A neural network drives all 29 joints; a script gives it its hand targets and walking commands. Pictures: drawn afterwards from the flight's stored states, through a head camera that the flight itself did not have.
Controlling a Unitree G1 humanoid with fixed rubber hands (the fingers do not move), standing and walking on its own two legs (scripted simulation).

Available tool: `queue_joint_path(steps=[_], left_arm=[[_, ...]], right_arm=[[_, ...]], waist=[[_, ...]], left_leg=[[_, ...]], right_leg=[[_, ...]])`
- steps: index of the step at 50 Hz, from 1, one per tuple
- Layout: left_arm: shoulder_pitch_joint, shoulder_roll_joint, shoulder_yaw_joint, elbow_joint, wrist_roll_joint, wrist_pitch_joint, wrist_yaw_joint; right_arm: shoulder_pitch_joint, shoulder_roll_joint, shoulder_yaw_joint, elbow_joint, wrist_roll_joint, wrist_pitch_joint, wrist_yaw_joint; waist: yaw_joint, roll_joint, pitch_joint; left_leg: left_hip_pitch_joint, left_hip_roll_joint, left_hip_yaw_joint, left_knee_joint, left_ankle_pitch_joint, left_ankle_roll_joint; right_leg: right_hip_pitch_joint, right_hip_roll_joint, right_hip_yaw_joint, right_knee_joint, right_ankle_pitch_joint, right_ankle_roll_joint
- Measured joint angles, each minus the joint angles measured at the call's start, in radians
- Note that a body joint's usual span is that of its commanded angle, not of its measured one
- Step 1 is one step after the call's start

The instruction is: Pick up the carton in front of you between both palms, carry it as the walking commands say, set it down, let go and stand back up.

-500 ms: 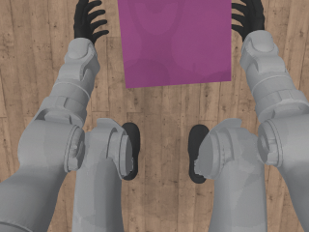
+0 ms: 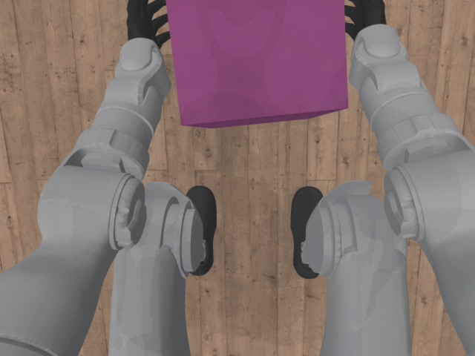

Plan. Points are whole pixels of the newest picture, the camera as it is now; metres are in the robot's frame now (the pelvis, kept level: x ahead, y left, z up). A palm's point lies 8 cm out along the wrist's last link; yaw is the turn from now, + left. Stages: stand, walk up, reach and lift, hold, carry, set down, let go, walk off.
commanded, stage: reach and lift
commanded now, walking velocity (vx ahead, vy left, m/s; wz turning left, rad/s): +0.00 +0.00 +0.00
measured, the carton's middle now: (255, 59) +0.51 -0.02 -0.24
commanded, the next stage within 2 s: none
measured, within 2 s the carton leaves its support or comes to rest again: leaves its support in 0.02 s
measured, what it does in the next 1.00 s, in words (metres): rises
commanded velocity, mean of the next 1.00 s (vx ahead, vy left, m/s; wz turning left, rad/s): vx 0.00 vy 0.00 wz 0.00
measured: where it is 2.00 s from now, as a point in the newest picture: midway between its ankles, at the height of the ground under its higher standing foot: (252, 246)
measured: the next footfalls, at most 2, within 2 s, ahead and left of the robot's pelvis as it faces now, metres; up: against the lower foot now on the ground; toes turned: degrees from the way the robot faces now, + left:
none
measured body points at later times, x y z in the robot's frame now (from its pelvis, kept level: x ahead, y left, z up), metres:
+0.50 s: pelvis +0.01 +0.01 +0.10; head +0.25 -0.02 +0.48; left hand +0.50 +0.11 +0.03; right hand +0.49 -0.19 +0.02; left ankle +0.13 +0.12 -0.33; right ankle +0.12 -0.12 -0.33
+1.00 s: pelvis +0.06 +0.01 +0.23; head +0.21 -0.02 +0.65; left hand +0.47 +0.12 +0.19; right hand +0.45 -0.18 +0.18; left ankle +0.13 +0.12 -0.33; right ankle +0.12 -0.12 -0.33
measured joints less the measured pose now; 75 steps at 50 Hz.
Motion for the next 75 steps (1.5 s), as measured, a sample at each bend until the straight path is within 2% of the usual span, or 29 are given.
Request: queue_joint_path(steps=[5, 8, 11, 18, 19, 24, 28, 36, 63, 75], left_arm=[[0.120, -0.013, -0.014, -0.153, -0.034, 0.048, 0.017], [0.217, -0.041, 0.015, -0.259, -0.006, 0.088, 0.023], [0.288, -0.084, 0.075, -0.324, 0.058, 0.132, 0.015], [0.346, -0.180, 0.280, -0.355, 0.287, 0.228, -0.042], [0.353, -0.190, 0.298, -0.367, 0.310, 0.240, -0.062], [0.394, -0.244, 0.354, -0.441, 0.399, 0.278, -0.087], [0.448, -0.267, 0.350, -0.505, 0.407, 0.296, -0.097], [0.573, -0.282, 0.298, -0.587, 0.366, 0.316, -0.098], [0.899, -0.339, 0.240, -0.611, 0.420, 0.313, -0.137], [1.036, -0.359, 0.197, -0.682, 0.448, 0.382, -0.152]], right_arm=[[0.114, 0.012, -0.002, -0.154, 0.007, 0.056, -0.022], [0.201, 0.038, -0.054, -0.258, -0.025, 0.108, -0.022], [0.273, 0.076, -0.132, -0.320, -0.082, 0.153, -0.007], [0.330, 0.181, -0.362, -0.318, -0.297, 0.227, 0.052], [0.338, 0.193, -0.388, -0.326, -0.324, 0.235, 0.061], [0.402, 0.234, -0.450, -0.408, -0.397, 0.269, 0.087], [0.465, 0.258, -0.444, -0.483, -0.397, 0.291, 0.091], [0.587, 0.300, -0.415, -0.579, -0.380, 0.315, 0.081], [0.947, 0.401, -0.385, -0.646, -0.405, 0.306, 0.077], [1.098, 0.437, -0.359, -0.732, -0.422, 0.373, 0.082]], waist=[[-0.001, -0.001, -0.024], [-0.010, -0.006, -0.073], [-0.015, -0.018, -0.149], [-0.013, -0.037, -0.325], [-0.013, -0.036, -0.341], [-0.015, -0.030, -0.393], [-0.009, -0.030, -0.420], [-0.004, -0.032, -0.463], [-0.011, -0.041, -0.468], [-0.010, -0.046, -0.412]], left_leg=[[0.045, -0.024, -0.010, 0.015, -0.023, -0.022], [0.085, -0.024, -0.010, -0.001, -0.035, -0.011], [0.126, -0.019, -0.010, -0.036, -0.044, -0.008], [0.201, -0.051, -0.022, -0.153, -0.040, -0.010], [0.210, -0.055, -0.025, -0.170, -0.039, -0.010], [0.263, -0.053, -0.029, -0.257, -0.034, -0.004], [0.315, -0.047, -0.028, -0.321, -0.032, 0.001], [0.456, -0.042, -0.034, -0.440, -0.039, 0.004], [1.213, -0.021, -0.054, -0.992, 0.033, 0.026], [1.632, -0.007, -0.061, -1.319, 0.125, 0.033]], right_leg=[[0.039, 0.017, 0.011, 0.011, -0.011, 0.012], [0.078, 0.022, 0.013, -0.009, -0.020, 0.018], [0.119, 0.029, 0.014, -0.048, -0.025, 0.021], [0.189, 0.055, 0.021, -0.175, -0.011, 0.027], [0.199, 0.056, 0.022, -0.194, -0.008, 0.028], [0.254, 0.058, 0.024, -0.285, 0.003, 0.031], [0.304, 0.061, 0.028, -0.349, 0.007, 0.031], [0.445, 0.057, 0.028, -0.466, -0.002, 0.027], [1.207, 0.047, 0.032, -1.019, 0.065, 0.013], [1.626, 0.042, 0.039, -1.346, 0.157, 0.007]])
